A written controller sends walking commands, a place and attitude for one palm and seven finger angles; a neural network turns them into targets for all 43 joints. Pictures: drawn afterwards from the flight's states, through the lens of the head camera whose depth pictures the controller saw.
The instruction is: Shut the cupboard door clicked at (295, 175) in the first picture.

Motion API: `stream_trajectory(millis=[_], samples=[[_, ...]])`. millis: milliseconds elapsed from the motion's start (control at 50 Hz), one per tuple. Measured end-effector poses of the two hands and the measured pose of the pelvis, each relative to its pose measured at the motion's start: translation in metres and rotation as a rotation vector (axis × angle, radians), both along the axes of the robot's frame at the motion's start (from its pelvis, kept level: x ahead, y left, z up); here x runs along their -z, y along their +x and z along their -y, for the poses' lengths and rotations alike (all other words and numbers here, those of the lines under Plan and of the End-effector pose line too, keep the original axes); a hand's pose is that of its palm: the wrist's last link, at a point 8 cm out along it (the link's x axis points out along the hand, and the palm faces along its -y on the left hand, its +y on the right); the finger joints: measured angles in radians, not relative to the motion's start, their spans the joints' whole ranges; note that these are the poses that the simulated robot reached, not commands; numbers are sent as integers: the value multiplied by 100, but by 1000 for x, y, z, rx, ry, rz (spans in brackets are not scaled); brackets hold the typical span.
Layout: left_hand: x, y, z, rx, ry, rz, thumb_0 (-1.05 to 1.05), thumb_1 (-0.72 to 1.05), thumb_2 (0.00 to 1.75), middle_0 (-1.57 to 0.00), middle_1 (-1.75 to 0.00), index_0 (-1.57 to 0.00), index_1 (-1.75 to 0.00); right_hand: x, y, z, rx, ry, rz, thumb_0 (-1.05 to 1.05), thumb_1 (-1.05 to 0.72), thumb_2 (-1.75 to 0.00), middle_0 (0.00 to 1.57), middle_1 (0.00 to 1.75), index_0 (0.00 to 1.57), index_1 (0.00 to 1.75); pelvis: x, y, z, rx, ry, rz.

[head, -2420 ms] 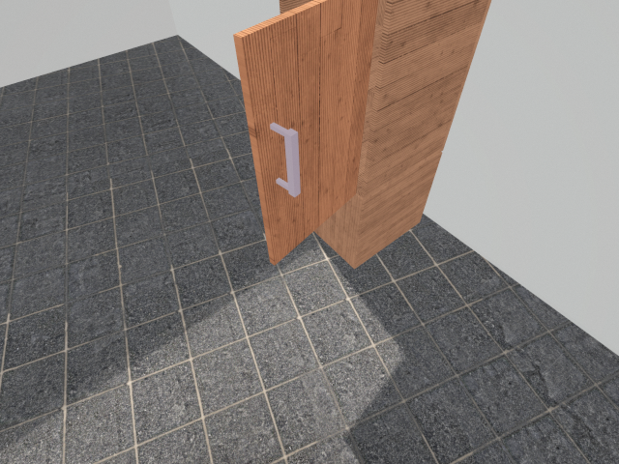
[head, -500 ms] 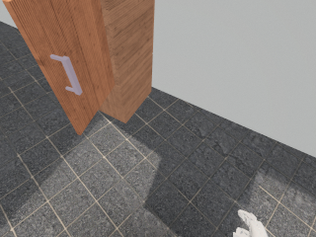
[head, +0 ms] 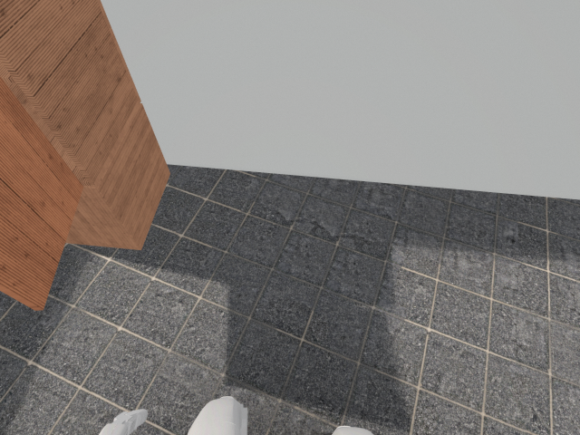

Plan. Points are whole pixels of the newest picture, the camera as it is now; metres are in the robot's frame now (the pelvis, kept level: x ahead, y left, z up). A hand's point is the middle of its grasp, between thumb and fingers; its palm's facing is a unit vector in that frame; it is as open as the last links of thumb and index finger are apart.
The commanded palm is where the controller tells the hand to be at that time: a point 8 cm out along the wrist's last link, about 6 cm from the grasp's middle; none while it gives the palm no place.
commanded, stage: walk around to get in front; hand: left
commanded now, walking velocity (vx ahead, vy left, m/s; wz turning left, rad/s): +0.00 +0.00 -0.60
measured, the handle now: out of the picture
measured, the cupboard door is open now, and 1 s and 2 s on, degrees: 100 100 100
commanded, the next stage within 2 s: none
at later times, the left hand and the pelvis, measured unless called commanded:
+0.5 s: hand (190, 408) +0.16 +0.17 -0.16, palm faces -0.30 -0.91 -0.27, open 7.4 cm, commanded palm none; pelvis +0.00 -0.01 -0.01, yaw -18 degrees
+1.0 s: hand (223, 377) +0.21 +0.12 -0.16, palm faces -0.54 -0.82 -0.19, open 7.4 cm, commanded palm none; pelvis +0.01 +0.00 +0.01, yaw -36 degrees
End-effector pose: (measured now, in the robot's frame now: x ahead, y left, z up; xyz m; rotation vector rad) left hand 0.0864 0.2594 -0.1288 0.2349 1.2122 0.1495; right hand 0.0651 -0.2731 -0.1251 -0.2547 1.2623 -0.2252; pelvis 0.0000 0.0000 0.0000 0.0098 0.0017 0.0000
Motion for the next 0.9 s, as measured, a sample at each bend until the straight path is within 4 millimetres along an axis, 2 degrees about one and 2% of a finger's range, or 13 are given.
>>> stream_trajectory(millis=[80,140,200,300,400,500,580,720,800,900], samples=[[7,6,5,51,-37,-23,1,91,90,-20,-30,-21,-30,-9,1,-9,40,-3,62,1,-91,-90,20,30,20,29,-1,0,-8,54,4,-3],[19,16,1,79,-66,-24,1,90,90,-20,-30,-21,-30,-8,-5,-18,65,-21,104,1,-91,-90,20,30,20,29,7,2,-20,89,-23,-13],[20,30,-1,108,-77,-18,1,91,90,-20,-30,-21,-30,-9,-23,-30,81,-24,86,1,-91,-90,20,30,20,30,6,0,-23,124,-30,-5],[5,54,3,150,-82,19,1,91,90,-20,-30,-20,-30,-15,-57,-38,122,2,8,1,-91,-90,20,30,20,30,-6,0,-18,177,-53,-12],[-5,72,21,233,-51,17,1,91,90,-20,-30,-20,-30,-5,-83,-28,210,38,-9,1,-90,-90,20,30,20,30,-6,1,-6,246,-48,-23],[-2,84,46,319,7,34,1,91,90,-20,-30,-20,-30,20,-106,-2,316,58,-13,1,-90,-90,20,31,20,30,10,-1,12,319,-18,-19],[-7,78,57,347,16,-2,1,91,90,-20,-30,-20,-30,11,-105,10,368,41,-4,1,-91,-90,20,30,20,30,1,-2,13,369,-5,-14],[4,77,62,411,-14,-76,1,90,90,-20,-30,-21,-30,-12,-83,14,425,-7,115,1,-91,-90,20,30,20,29,-4,6,7,468,7,-14],[21,93,60,442,-43,-89,1,90,90,-20,-30,-21,-30,-13,-78,5,446,-54,169,1,-91,-90,20,30,20,30,6,15,-3,511,-21,-27],[15,124,71,500,-64,-56,1,91,90,-20,-30,-20,-30,-21,-102,-16,464,-45,112,1,-91,-90,20,30,20,30,-2,14,-3,566,-37,-20]])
